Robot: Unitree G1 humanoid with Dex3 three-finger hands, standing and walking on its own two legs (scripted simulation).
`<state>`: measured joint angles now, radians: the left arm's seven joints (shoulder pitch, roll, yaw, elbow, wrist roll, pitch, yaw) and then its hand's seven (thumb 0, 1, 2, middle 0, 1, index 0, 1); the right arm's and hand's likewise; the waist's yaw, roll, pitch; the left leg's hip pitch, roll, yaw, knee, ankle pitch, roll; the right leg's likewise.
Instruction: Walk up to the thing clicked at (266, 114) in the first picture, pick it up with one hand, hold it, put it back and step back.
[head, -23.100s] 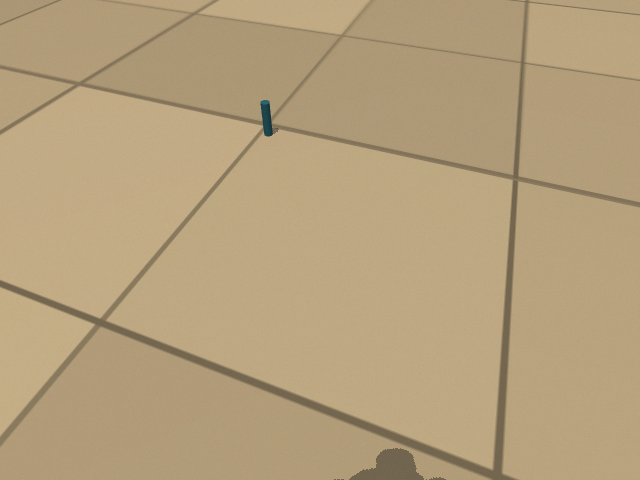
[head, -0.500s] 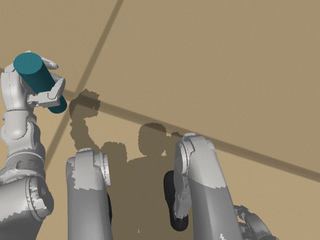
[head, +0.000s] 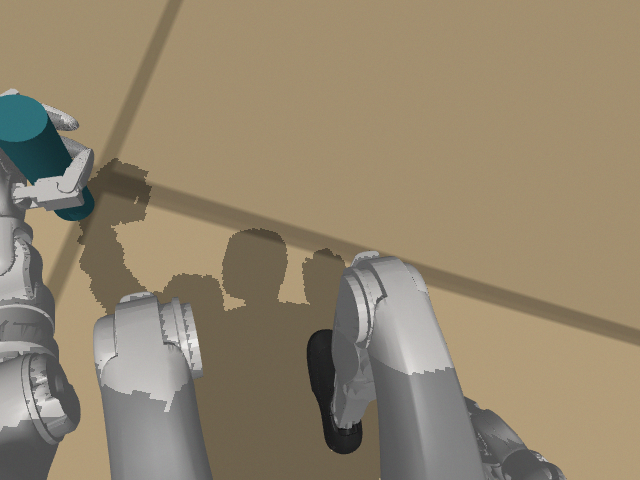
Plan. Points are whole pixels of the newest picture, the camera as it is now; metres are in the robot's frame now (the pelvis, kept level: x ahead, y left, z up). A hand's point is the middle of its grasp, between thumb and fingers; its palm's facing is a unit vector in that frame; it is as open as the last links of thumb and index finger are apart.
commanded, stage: lower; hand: left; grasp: from the side
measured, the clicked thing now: (50, 170) +0.48 +0.24 -0.09
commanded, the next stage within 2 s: loosen in 1.42 s
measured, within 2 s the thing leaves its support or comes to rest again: rests again in 1.86 s
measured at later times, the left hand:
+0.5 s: hand (78, 181) +0.48 +0.22 -0.14, palm faces +0.12 -0.99 -0.02, open 6.4 cm
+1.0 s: hand (89, 188) +0.48 +0.22 -0.17, palm faces +0.14 -0.99 -0.02, open 6.4 cm
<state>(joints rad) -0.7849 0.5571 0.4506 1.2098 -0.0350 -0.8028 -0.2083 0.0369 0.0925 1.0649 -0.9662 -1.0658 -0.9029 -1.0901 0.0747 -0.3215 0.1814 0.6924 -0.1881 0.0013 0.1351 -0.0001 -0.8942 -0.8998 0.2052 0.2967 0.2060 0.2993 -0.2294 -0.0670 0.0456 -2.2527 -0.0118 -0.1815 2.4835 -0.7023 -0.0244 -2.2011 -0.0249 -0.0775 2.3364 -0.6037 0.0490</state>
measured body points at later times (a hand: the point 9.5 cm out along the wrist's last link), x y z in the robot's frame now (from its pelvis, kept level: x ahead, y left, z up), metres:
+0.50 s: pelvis -0.01 +0.01 -0.02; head +0.24 +0.13 +0.34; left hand +0.47 +0.28 -0.13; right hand +0.09 -0.27 -0.08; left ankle +0.08 +0.13 -0.28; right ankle +0.13 -0.13 -0.28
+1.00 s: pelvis -0.01 +0.01 -0.02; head +0.25 +0.15 +0.32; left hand +0.47 +0.27 -0.17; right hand +0.09 -0.25 -0.07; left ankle +0.08 +0.13 -0.28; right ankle +0.13 -0.13 -0.28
